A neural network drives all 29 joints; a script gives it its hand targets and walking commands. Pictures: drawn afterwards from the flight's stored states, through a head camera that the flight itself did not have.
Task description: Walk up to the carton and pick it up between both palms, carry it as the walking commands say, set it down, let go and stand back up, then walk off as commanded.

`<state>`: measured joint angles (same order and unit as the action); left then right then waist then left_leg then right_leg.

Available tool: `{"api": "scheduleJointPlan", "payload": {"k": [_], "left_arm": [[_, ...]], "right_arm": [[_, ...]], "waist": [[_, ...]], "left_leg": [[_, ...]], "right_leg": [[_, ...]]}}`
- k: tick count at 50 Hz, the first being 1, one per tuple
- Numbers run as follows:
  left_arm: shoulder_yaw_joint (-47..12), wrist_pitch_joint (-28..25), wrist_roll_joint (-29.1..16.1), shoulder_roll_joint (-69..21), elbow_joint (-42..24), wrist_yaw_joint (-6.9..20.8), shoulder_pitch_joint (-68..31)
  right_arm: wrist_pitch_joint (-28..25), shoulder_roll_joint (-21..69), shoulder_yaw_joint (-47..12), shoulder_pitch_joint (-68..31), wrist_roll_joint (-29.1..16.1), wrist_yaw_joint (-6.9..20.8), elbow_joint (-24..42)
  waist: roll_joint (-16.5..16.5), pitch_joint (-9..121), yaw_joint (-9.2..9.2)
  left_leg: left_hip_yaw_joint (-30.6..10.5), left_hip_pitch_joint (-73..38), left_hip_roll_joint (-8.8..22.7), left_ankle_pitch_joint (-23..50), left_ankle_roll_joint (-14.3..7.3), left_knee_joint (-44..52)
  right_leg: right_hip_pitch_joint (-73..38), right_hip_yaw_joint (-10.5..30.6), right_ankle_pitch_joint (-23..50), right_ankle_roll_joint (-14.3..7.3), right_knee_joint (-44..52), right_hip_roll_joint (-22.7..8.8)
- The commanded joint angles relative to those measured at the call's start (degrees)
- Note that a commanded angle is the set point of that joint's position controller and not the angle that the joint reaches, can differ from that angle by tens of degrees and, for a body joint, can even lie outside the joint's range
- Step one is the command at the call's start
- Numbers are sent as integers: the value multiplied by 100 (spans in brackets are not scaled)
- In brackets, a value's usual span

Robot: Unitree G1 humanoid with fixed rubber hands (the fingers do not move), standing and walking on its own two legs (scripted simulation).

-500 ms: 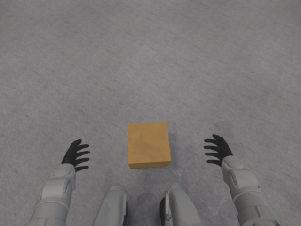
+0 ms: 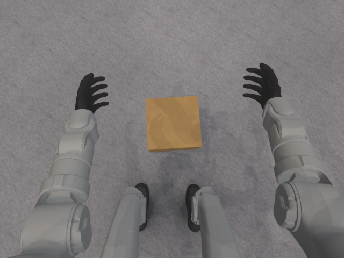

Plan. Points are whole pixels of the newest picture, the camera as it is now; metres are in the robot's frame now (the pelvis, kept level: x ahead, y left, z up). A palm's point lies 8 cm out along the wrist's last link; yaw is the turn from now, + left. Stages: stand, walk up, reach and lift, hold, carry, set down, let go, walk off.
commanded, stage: reach and lift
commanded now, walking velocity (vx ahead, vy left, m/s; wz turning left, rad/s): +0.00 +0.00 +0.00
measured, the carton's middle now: (172, 126) +0.48 -0.02 -0.57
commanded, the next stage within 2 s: none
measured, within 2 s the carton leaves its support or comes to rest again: neither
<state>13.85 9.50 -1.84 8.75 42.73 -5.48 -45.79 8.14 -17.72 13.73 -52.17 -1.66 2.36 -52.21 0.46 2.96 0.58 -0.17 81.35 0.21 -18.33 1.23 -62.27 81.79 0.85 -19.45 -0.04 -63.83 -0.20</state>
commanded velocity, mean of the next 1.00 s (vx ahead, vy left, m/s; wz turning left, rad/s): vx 0.00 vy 0.00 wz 0.00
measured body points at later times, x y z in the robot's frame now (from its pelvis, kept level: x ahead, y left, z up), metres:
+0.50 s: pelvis +0.01 +0.00 -0.04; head +0.31 -0.01 +0.29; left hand +0.49 +0.19 -0.17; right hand +0.51 -0.22 -0.17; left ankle +0.08 +0.13 -0.62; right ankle +0.07 -0.12 -0.62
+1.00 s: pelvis -0.03 +0.00 -0.19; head +0.31 -0.02 +0.11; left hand +0.49 +0.18 -0.33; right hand +0.51 -0.22 -0.33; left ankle +0.08 +0.13 -0.62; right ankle +0.07 -0.12 -0.62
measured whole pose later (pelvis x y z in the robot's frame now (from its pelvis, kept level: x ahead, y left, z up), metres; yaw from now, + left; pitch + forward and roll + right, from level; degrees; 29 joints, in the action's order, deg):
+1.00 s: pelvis -0.03 +0.00 -0.19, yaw +1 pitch +48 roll +2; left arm 13.7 6.2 -6.8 14.1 51.5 -7.1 -66.8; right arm 5.4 -21.2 10.5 -70.6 -7.2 -2.6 -57.1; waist -0.4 0.0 0.3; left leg -1.1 123.2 -1.5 -27.6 2.6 -102.3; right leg 123.9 2.2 -28.5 0.6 -104.0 1.5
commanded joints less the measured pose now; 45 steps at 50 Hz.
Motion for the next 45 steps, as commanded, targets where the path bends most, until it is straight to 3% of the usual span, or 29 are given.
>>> {"api": "scheduleJointPlan", "payload": {"k": [1,6,14,24,34,40,45], "left_arm": [[95,-295,10,502,-536,-11,-1362],[203,-405,39,509,-513,10,-1809],[593,-492,430,355,-503,173,-1465],[723,-551,471,337,-169,191,-1767],[258,-428,-171,884,-419,-40,-2384],[82,-329,-394,1001,-205,-104,-2870],[63,-369,-468,1147,143,-154,-3162]], "right_arm": [[-309,-747,187,-1387,-1,50,421],[-442,-776,382,-1751,82,108,463],[-525,-530,647,-1499,429,191,681],[-514,-395,637,-1705,419,89,225],[-416,-852,143,-2243,-194,-246,692],[-307,-971,-65,-2773,-378,-355,619],[-321,-1012,-197,-3074,-497,-455,256]], "waist": [[71,5110,-37],[19,5759,-68],[142,5826,-12],[134,5244,-5],[113,6662,-47],[229,6232,-62],[278,5936,-38]], "left_leg": [[164,-2645,-343,1586,145,321],[114,-2821,-342,2081,152,317],[148,-2119,-310,2532,183,319],[265,-418,-395,1438,285,-802],[407,70,-453,1216,299,-2116],[468,759,-394,324,253,-2622],[486,1061,-352,64,237,-3075]], "right_leg": [[-2323,-156,1634,84,529,296],[-2252,-188,2128,74,552,324],[-2425,-113,2834,78,503,305],[-891,-116,1707,150,-547,375],[-637,-226,1648,202,-1935,345],[-97,-234,699,194,-2402,290],[327,-216,345,186,-2834,236]]}}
